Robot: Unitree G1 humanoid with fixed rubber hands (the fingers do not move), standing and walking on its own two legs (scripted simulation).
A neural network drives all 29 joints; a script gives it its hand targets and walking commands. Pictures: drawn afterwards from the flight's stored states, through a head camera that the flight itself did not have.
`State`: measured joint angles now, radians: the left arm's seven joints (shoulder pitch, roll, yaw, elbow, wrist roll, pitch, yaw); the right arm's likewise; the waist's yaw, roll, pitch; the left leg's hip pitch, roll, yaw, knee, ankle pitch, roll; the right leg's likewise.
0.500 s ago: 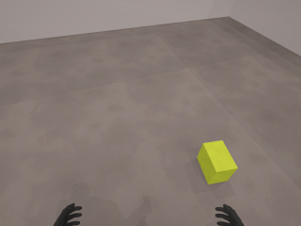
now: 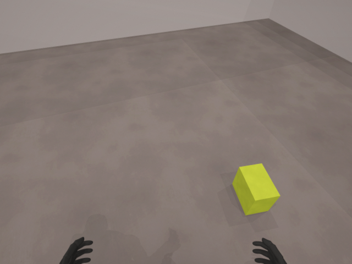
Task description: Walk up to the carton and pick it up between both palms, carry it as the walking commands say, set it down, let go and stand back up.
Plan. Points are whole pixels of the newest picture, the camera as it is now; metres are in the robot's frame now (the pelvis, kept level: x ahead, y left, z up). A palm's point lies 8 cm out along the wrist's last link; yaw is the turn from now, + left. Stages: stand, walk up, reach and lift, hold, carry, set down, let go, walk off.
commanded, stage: stand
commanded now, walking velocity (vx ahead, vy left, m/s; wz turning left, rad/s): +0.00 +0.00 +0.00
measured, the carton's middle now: (253, 189) +0.68 -0.46 -0.65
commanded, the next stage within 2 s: walk up in 0.72 s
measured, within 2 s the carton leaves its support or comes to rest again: neither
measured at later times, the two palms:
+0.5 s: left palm out of the picture +0.14 +0.25 -0.08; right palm out of the picture +0.14 -0.23 -0.08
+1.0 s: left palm out of the picture +0.12 +0.25 -0.08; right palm out of the picture +0.12 -0.25 -0.08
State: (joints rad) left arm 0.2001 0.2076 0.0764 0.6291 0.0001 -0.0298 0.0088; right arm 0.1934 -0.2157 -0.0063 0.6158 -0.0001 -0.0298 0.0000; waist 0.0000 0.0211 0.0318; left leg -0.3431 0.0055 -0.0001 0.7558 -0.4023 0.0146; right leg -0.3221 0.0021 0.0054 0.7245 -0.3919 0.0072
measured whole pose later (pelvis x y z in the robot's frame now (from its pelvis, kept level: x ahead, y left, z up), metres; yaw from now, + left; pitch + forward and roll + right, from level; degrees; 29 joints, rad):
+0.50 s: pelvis -0.01 +0.00 +0.00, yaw +0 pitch -1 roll -1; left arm 0.20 0.21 0.08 0.64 0.00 -0.04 0.01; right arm 0.19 -0.22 -0.01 0.62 0.00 -0.03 0.00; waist 0.00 0.02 0.03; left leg -0.34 0.01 0.00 0.76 -0.39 0.02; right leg -0.32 0.00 0.01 0.72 -0.38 0.01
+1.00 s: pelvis -0.02 +0.00 +0.00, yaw -1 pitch -2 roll -1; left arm 0.21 0.23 0.10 0.67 0.00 -0.03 -0.04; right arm 0.21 -0.24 -0.02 0.65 0.00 -0.06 0.00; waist 0.00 0.01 0.03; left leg -0.34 0.01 0.01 0.75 -0.38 0.02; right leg -0.37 0.00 0.01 0.83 -0.42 -0.02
